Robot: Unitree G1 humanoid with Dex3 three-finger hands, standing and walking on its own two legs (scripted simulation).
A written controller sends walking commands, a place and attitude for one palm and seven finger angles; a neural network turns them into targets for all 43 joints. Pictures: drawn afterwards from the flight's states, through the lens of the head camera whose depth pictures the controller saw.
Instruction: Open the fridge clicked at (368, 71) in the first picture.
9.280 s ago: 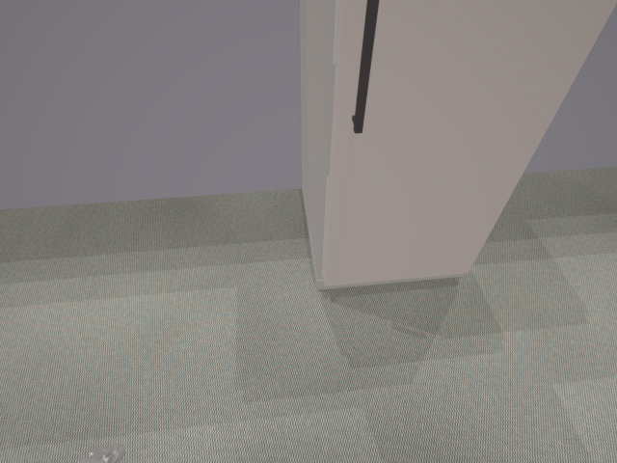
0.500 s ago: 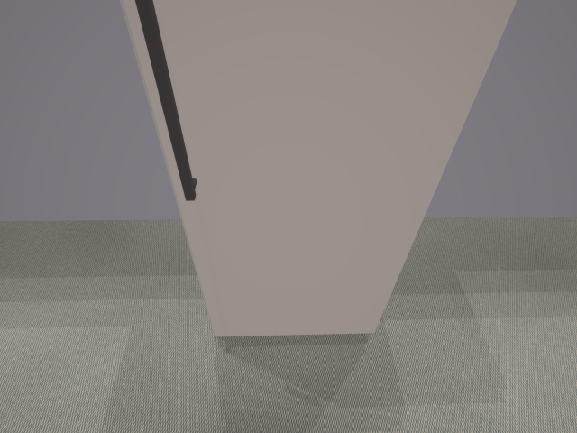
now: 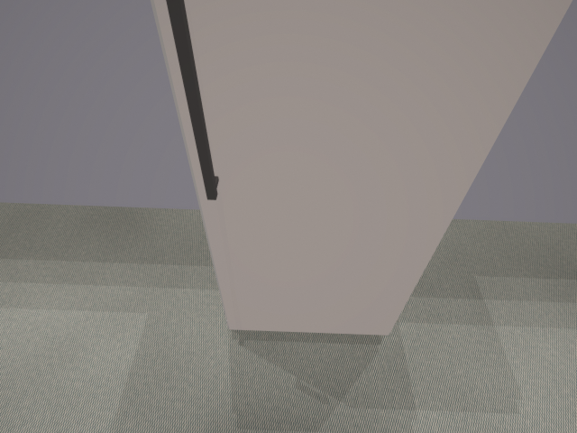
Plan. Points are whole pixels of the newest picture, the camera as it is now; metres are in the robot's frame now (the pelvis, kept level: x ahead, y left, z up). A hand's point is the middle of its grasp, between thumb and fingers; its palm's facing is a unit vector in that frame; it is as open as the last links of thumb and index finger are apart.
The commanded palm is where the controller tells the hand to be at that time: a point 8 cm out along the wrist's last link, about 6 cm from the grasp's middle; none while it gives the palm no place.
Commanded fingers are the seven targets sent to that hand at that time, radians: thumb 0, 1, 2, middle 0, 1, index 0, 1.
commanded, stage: come to a stop and stand still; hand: left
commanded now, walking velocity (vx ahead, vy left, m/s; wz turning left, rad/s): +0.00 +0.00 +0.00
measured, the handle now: (198, 105) +0.54 +0.18 +0.19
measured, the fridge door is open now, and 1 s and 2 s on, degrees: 0 0 0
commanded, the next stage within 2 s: look again from close up in 0.96 s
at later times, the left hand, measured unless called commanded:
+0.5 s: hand out of the picture +0.11 +0.23 -0.15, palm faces -0.06 -0.94 -0.33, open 7.4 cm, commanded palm none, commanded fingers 0.00 0.90 0.90 -0.20 -0.30 -0.20 -0.30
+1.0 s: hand out of the picture +0.13 +0.22 -0.15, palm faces -0.05 -0.95 -0.32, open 7.4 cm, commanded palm none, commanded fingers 0.00 0.90 0.90 -0.20 -0.30 -0.20 -0.30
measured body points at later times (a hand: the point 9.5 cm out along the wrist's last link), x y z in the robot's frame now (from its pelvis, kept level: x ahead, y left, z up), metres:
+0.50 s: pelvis +0.04 -0.01 +0.01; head +0.06 -0.01 +0.46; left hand +0.11 +0.28 -0.13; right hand +0.10 -0.30 -0.13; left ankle +0.09 +0.09 -0.74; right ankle +0.02 -0.16 -0.74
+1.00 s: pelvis +0.06 -0.01 +0.01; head +0.07 -0.01 +0.46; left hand +0.13 +0.27 -0.13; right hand +0.13 -0.30 -0.13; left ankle +0.09 +0.09 -0.74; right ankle +0.02 -0.16 -0.74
